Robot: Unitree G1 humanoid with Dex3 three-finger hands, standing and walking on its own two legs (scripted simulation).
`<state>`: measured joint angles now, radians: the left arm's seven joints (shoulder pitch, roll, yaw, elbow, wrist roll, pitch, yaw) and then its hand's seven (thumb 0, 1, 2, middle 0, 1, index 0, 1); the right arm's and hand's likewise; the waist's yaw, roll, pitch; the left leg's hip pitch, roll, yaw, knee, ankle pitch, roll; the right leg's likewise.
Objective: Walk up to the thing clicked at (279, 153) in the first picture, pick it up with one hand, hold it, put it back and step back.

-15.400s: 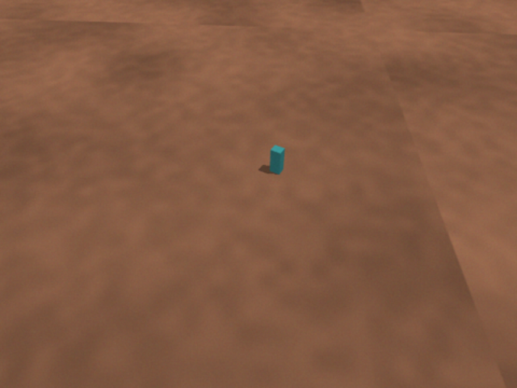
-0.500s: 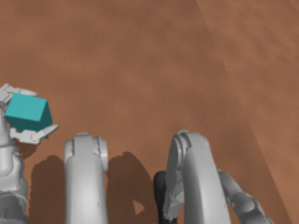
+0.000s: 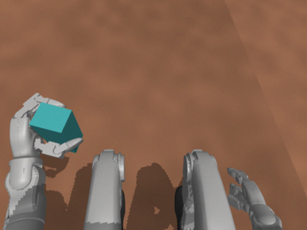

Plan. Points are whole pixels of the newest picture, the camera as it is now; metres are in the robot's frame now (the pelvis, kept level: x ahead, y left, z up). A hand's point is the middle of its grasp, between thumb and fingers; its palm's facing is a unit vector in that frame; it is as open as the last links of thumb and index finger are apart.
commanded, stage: hold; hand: left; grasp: from the side
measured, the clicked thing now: (61, 131) +0.34 +0.24 -0.02
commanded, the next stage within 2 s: none
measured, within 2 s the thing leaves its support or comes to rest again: neither
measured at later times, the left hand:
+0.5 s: hand out of the picture +0.35 +0.22 +0.21, palm faces +0.22 -0.97 -0.06, open 9.8 cm
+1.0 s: hand out of the picture +0.38 +0.21 +0.31, palm faces +0.20 -0.98 -0.03, open 9.8 cm
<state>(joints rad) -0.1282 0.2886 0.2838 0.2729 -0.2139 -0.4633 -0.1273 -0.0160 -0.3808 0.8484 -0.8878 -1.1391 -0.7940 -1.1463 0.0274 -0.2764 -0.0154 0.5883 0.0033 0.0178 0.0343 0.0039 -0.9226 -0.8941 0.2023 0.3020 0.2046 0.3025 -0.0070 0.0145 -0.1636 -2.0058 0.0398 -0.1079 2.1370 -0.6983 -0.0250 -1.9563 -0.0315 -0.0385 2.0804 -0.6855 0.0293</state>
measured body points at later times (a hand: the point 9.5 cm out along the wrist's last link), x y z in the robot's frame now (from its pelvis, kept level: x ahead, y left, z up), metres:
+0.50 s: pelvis +0.03 +0.01 +0.18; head +0.14 +0.04 +0.62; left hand +0.33 +0.28 +0.22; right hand +0.22 -0.22 +0.08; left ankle +0.08 +0.13 -0.39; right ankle +0.09 -0.13 -0.39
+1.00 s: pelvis +0.06 +0.01 +0.26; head +0.13 +0.03 +0.71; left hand +0.36 +0.26 +0.31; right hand +0.21 -0.21 +0.15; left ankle +0.08 +0.13 -0.39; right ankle +0.09 -0.13 -0.39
